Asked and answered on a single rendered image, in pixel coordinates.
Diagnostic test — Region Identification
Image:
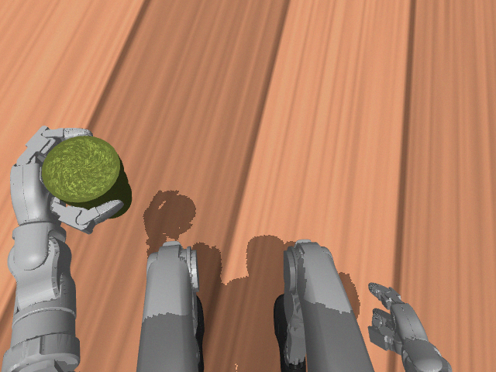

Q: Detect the cup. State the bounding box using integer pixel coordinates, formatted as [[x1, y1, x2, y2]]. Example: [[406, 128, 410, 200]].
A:
[[42, 136, 132, 219]]

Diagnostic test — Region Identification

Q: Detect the right robot arm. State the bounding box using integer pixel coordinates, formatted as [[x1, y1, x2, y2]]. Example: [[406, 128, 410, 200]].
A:
[[401, 339, 452, 372]]

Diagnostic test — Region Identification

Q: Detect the right robot hand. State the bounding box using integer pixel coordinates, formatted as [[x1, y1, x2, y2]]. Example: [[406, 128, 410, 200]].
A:
[[368, 283, 429, 355]]

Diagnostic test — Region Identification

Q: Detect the left robot arm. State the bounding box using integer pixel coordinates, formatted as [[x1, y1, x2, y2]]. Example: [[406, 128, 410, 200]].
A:
[[2, 221, 80, 372]]

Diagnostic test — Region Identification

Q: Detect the left robot hand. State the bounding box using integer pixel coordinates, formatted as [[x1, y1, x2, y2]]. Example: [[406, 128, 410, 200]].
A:
[[10, 126, 124, 235]]

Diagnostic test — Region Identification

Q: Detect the right robot foot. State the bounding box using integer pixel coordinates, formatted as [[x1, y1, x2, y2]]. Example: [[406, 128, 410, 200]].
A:
[[274, 294, 306, 372]]

